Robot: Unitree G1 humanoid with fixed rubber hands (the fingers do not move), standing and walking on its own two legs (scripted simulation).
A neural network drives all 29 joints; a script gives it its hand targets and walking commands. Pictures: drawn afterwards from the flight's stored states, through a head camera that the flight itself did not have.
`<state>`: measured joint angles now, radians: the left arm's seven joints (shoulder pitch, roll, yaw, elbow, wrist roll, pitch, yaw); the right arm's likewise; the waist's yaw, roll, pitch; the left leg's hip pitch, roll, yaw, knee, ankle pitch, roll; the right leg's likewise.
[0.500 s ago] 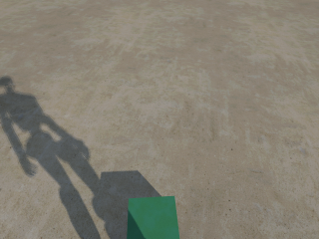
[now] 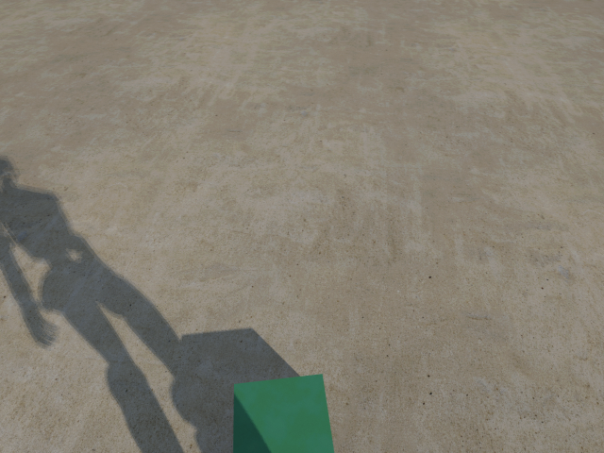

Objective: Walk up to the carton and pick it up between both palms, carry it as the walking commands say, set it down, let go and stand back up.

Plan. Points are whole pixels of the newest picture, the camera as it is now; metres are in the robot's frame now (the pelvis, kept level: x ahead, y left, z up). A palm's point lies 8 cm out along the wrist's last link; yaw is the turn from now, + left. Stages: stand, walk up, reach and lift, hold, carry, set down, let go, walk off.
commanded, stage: walk up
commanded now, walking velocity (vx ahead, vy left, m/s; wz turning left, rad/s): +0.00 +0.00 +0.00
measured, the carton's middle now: (282, 427) +0.36 +0.07 -0.68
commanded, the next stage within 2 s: stand in 1.98 s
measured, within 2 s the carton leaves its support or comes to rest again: neither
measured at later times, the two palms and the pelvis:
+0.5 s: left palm out of the picture -0.06 +0.18 -0.14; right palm out of the picture -0.01 -0.23 -0.16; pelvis -0.01 -0.02 +0.00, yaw -1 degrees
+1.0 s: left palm out of the picture -0.06 +0.20 -0.15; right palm out of the picture +0.00 -0.25 -0.16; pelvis -0.02 -0.02 -0.01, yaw +3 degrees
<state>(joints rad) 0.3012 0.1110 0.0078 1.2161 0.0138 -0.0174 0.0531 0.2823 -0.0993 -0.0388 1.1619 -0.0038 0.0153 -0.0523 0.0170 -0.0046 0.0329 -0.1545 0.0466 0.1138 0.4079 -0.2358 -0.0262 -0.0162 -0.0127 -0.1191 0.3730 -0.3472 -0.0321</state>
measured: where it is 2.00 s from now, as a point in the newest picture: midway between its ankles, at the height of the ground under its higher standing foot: outside the picture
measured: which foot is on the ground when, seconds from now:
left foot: down 0.00-1.00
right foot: down 0.00-1.00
